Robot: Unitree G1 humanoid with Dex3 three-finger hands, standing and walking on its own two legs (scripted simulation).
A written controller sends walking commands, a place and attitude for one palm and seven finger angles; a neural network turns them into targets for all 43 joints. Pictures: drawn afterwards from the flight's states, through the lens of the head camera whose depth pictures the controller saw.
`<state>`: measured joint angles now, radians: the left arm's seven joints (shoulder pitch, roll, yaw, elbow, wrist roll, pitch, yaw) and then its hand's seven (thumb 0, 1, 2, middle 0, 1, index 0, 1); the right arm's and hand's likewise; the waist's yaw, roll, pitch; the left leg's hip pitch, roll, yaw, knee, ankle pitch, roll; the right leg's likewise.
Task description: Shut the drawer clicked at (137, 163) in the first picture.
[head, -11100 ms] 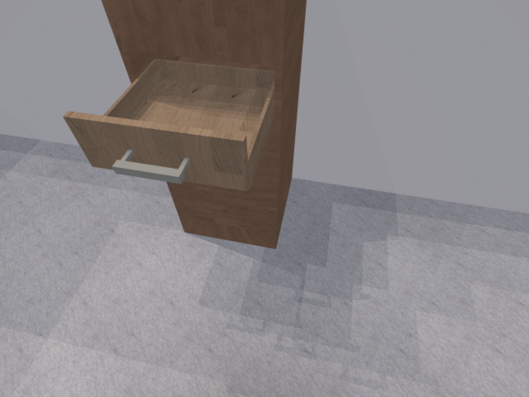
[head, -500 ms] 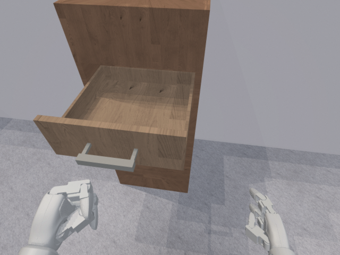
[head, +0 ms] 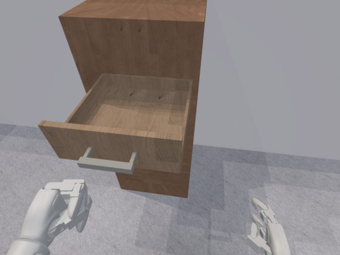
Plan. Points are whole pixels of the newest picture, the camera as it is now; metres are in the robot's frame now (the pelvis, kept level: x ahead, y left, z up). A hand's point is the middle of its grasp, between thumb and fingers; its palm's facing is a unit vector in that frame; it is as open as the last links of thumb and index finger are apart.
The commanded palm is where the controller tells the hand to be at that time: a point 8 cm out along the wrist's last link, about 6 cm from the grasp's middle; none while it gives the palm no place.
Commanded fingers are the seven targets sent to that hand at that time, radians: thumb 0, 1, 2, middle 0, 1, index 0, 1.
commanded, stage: raise the hand and make a fist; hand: left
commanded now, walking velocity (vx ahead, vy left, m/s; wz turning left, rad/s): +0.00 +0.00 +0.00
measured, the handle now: (108, 159) +0.35 +0.21 +0.03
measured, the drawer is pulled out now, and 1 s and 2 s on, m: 0.28 0.28 0.28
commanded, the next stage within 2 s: bring the fist close to the handle in 0.14 s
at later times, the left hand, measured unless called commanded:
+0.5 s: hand (87, 208) +0.18 +0.18 +0.10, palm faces +0.01 -1.00 -0.08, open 3.3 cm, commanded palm +0.15 +0.24 +0.10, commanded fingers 0.00 0.90 0.90 -1.40 -1.60 -1.40 -1.60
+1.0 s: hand (95, 203) +0.21 +0.19 +0.05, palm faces -0.03 -1.00 -0.05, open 3.3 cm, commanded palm +0.19 +0.24 +0.05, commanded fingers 0.00 0.90 0.90 -1.40 -1.60 -1.40 -1.60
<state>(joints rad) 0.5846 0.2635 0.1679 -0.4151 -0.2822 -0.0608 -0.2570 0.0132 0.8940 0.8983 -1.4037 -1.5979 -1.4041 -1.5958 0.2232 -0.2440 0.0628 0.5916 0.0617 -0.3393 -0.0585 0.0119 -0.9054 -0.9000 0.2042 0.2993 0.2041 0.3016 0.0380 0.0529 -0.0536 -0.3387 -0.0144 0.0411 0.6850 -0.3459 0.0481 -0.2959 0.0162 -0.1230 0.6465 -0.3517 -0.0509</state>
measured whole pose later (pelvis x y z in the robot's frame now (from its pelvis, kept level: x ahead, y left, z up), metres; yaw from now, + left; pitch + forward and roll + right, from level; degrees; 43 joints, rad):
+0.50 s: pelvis +0.00 -0.02 +0.00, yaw +0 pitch +1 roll -1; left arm 0.49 0.26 0.22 -0.20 -0.31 -0.15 -0.31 0.01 0.89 0.90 -1.40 -1.60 -1.40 -1.60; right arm 0.21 -0.26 0.05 0.64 0.05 -0.39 -0.08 0.01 -0.91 -0.90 0.20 0.30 0.20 0.30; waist 0.03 0.06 -0.04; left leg -0.35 0.00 0.03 0.67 -0.33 0.02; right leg -0.31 0.04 -0.13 0.63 -0.34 -0.07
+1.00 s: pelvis -0.01 +0.00 -0.01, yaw +0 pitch +6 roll -1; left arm 0.37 0.23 0.18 -0.04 -0.28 -0.30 -0.29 0.01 0.89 0.90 -1.40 -1.60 -1.40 -1.60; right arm 0.22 -0.25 0.04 0.61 0.03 -0.33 -0.05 0.01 -0.91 -0.90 0.20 0.30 0.20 0.30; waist 0.00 0.03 -0.05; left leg -0.53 -0.02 0.04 0.80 -0.38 0.06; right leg -0.49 0.01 -0.12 0.77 -0.39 -0.05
